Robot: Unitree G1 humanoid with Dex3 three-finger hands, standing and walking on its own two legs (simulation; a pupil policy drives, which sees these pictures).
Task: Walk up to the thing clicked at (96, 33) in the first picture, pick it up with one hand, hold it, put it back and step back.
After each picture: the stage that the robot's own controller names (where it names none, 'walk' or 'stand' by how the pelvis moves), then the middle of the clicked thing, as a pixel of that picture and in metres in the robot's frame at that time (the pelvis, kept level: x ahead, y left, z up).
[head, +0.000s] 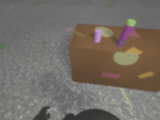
stand; (97, 36) +0.82 -0.03 +0.04
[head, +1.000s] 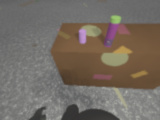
walk; (82, 36) +0.71 +0.14 +0.06
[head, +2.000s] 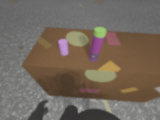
stand; (63, 47) +0.51 +0.25 +0.08
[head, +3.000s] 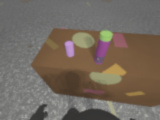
stand; (69, 49) +0.52 +0.21 +0.05
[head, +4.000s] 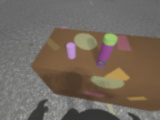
stand; (71, 51) +0.49 +0.19 +0.05
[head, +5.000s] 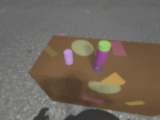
stand; (68, 57) +0.47 +0.21 +0.04
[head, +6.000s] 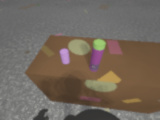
stand; (65, 56) +0.47 +0.24 +0.04
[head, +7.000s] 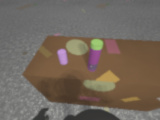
stand; (62, 57) +0.46 +0.25 +0.04
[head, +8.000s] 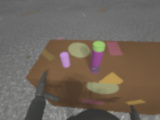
rise first; (65, 59) +0.44 +0.25 +0.04
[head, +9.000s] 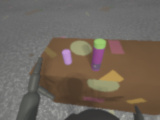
go down; (67, 57) +0.47 +0.25 +0.04
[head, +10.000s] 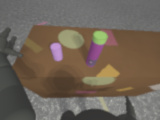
go down; (57, 52) +0.45 +0.23 +0.06
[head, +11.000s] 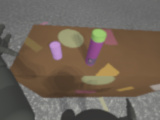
approach; (56, 51) +0.46 +0.24 +0.07
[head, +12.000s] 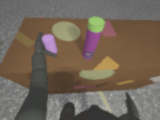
close in; (50, 45) +0.47 +0.25 +0.10
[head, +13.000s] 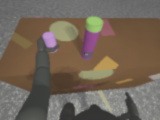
lift; (50, 42) +0.49 +0.24 +0.10
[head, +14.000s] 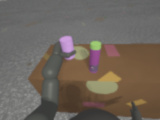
lift; (67, 48) +0.35 +0.16 +0.28
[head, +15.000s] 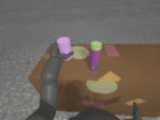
hold; (65, 49) +0.34 +0.17 +0.27
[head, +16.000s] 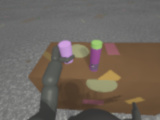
hold; (66, 52) +0.34 +0.17 +0.24
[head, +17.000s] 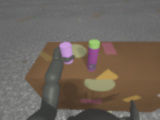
crouch; (66, 53) +0.36 +0.16 +0.22
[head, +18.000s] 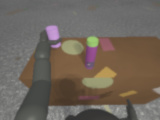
crouch; (53, 37) +0.46 +0.24 +0.25
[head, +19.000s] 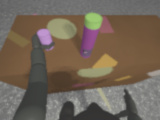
lower; (46, 40) +0.50 +0.26 +0.11
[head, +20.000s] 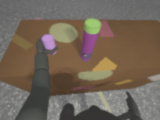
lower; (49, 45) +0.48 +0.25 +0.10
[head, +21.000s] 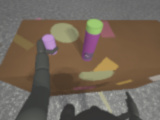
lower; (50, 45) +0.48 +0.25 +0.10
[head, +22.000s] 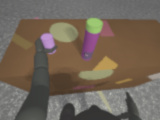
lower; (49, 44) +0.48 +0.25 +0.10
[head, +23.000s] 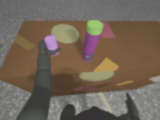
draw back; (52, 46) +0.47 +0.24 +0.10
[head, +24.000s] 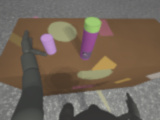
withdraw; (49, 44) +0.48 +0.25 +0.10
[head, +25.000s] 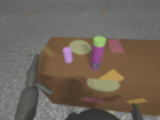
sink last; (68, 55) +0.48 +0.24 +0.07
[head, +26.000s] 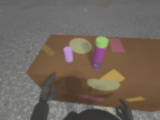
stand; (68, 54) +0.48 +0.23 +0.05
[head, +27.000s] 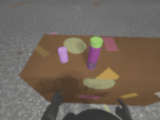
stand; (63, 55) +0.47 +0.24 +0.05
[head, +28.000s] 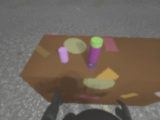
stand; (63, 55) +0.47 +0.24 +0.05
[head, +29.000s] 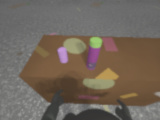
stand; (63, 55) +0.47 +0.24 +0.05
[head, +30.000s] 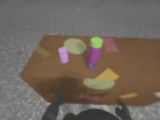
stand; (63, 55) +0.47 +0.24 +0.05
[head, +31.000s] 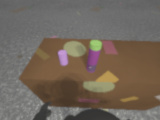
walk; (63, 57) +0.46 +0.24 +0.05
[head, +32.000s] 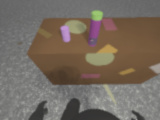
walk; (65, 34) +0.64 +0.25 +0.07
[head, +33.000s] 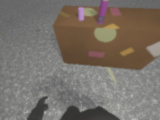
walk; (81, 14) +1.04 +0.19 +0.07
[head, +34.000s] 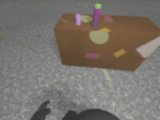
stand; (78, 19) +1.13 +0.24 +0.06
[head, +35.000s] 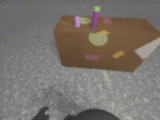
stand; (77, 21) +1.12 +0.25 +0.04
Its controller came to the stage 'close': yes
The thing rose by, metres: 0.21
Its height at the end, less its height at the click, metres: +0.00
